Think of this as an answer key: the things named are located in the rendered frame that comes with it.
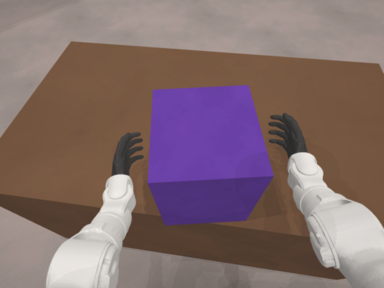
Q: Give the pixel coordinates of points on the carton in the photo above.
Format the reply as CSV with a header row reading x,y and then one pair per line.
x,y
208,161

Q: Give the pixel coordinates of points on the left robot upper arm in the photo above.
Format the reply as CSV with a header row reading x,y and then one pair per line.
x,y
85,264

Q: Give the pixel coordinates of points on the right robot upper arm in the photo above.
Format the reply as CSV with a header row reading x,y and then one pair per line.
x,y
347,238

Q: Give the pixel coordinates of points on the right robot forearm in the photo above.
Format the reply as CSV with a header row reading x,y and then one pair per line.
x,y
310,192

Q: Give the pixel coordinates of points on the robot right hand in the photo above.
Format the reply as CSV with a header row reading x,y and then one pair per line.
x,y
294,140

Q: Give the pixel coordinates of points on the robot left hand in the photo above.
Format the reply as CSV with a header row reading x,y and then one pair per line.
x,y
122,161

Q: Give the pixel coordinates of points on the pedestal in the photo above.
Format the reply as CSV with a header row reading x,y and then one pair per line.
x,y
57,154

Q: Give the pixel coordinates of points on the left robot forearm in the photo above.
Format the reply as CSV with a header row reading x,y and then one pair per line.
x,y
112,222

